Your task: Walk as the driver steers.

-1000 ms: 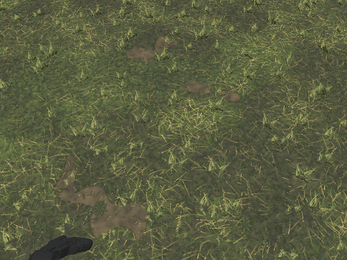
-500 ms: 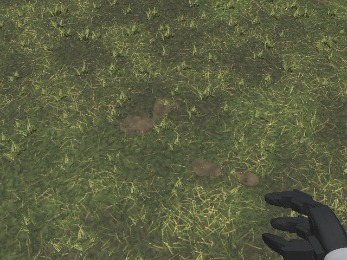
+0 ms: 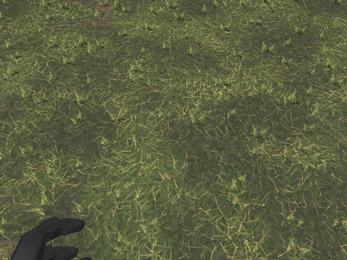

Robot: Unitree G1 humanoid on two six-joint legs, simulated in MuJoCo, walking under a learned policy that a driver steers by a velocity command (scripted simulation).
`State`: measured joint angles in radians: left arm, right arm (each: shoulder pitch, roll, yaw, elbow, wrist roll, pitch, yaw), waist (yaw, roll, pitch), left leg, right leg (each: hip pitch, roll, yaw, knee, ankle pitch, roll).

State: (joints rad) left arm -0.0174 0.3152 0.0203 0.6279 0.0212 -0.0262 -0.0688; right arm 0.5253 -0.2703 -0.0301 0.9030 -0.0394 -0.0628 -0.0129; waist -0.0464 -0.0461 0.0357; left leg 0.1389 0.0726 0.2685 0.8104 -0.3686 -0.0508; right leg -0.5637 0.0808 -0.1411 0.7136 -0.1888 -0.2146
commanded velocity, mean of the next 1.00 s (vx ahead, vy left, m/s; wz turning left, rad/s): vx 1.00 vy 0.00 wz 0.50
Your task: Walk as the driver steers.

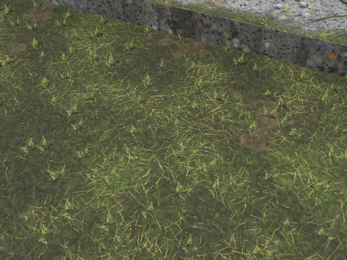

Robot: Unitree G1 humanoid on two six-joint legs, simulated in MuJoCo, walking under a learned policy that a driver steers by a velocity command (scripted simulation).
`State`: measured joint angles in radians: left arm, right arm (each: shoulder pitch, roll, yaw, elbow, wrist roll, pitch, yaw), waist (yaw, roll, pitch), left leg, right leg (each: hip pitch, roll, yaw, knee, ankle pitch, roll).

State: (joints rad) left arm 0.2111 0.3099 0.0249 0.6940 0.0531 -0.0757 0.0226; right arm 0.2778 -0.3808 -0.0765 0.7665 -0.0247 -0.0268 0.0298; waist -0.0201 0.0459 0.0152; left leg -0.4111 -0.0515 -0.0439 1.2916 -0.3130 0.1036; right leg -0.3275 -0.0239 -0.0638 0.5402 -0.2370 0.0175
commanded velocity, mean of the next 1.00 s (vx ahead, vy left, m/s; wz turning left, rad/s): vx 1.00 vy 0.00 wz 0.15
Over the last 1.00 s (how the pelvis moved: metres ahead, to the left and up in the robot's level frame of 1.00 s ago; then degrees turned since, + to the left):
0.94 0.13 0.04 33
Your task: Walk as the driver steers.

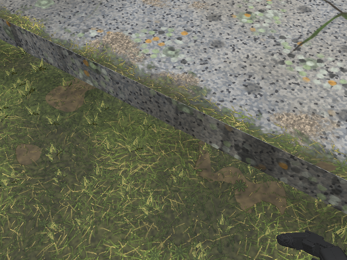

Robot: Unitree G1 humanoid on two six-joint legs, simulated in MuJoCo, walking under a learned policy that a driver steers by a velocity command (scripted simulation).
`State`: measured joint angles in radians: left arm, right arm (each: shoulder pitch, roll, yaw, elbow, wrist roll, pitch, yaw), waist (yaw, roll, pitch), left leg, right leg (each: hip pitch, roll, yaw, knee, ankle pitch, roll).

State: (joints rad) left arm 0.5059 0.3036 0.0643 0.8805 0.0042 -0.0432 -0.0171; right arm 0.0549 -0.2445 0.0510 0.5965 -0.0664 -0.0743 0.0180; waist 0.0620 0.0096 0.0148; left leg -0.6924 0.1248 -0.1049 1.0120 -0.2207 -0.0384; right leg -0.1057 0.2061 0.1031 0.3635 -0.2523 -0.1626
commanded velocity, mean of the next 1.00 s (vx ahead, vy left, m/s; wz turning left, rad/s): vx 1.00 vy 0.00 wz -0.70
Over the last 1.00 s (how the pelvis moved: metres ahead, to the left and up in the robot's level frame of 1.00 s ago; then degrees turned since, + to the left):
0.93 0.16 0.01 4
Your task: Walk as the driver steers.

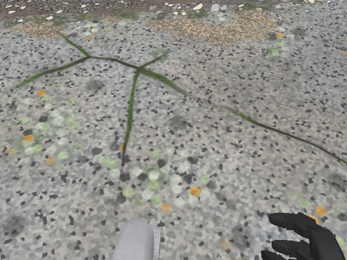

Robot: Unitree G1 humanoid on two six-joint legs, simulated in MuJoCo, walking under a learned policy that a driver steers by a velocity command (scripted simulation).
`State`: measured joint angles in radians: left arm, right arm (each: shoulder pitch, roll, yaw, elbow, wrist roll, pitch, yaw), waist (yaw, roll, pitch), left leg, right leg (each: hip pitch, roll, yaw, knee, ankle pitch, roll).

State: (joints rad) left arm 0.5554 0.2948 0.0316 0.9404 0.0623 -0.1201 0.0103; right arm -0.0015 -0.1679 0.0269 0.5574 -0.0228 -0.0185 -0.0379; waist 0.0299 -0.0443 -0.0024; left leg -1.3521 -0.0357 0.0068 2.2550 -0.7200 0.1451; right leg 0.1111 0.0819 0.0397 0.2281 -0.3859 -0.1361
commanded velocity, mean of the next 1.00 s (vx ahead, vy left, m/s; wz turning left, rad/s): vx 0.35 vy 0.00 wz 0.84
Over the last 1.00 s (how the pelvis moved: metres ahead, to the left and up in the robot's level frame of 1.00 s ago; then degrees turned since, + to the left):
0.86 -0.21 -0.01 -41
